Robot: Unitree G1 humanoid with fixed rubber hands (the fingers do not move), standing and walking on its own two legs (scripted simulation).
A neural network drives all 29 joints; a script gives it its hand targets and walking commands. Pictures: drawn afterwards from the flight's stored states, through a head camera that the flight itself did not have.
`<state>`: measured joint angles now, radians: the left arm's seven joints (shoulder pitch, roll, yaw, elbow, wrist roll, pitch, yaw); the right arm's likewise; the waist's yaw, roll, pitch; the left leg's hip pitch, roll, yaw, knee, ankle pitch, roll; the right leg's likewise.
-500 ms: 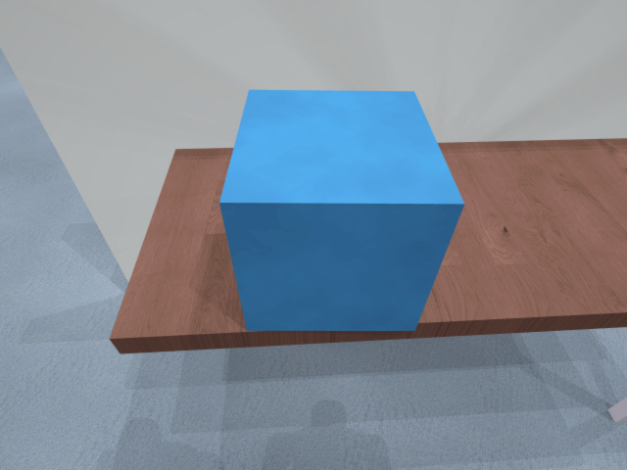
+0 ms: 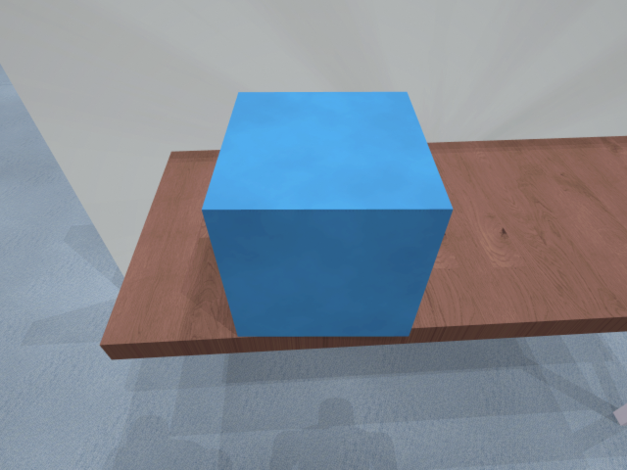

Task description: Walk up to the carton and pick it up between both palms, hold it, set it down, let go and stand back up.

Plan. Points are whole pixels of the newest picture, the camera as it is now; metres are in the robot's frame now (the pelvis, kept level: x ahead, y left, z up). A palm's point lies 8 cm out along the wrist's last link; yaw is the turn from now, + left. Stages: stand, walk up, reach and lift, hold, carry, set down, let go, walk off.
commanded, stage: walk up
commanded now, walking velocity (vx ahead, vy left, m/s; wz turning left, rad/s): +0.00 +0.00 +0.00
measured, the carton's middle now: (322, 213) +0.50 +0.00 +0.06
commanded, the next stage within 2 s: none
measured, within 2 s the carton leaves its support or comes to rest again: neither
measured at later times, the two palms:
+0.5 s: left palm out of the picture -0.03 +0.17 -0.15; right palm out of the picture -0.03 -0.21 -0.16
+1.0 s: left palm out of the picture -0.06 +0.16 -0.15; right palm out of the picture -0.01 -0.24 -0.15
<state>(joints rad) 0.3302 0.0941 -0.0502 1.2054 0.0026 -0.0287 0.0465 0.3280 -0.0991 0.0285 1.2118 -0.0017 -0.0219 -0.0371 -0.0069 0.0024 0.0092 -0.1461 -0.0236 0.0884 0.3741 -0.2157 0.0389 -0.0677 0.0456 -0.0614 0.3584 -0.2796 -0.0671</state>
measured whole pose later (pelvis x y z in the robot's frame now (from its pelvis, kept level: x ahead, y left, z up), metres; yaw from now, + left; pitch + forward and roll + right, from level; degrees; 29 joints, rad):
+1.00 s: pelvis +0.03 -0.03 +0.00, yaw +0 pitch -1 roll +1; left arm 0.44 0.12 0.00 1.18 0.02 -0.03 0.04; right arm 0.35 -0.11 0.01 1.20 -0.03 0.02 -0.03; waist 0.04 -0.02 -0.01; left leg -0.24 0.04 0.10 0.69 -0.47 0.00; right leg 0.00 0.09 -0.07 0.32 -0.32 -0.13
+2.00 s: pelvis +0.13 -0.12 +0.01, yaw +0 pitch +1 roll +2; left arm 0.36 0.11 0.00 1.04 0.02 -0.03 0.02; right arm 0.28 -0.21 -0.06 1.04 -0.02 0.05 0.00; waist 0.00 0.06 -0.01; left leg -0.42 0.03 0.02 0.89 -0.31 0.02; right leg -0.17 -0.03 -0.04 0.39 -0.22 -0.02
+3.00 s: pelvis +0.09 -0.06 +0.00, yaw -1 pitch +0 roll +1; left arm 0.32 0.19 0.04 1.09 0.05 0.01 0.07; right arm 0.30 -0.22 -0.08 1.05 -0.03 0.05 -0.02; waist 0.07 0.01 0.03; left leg -0.38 0.03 0.03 0.91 -0.40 -0.04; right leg -0.26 -0.08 0.01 0.45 -0.19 0.04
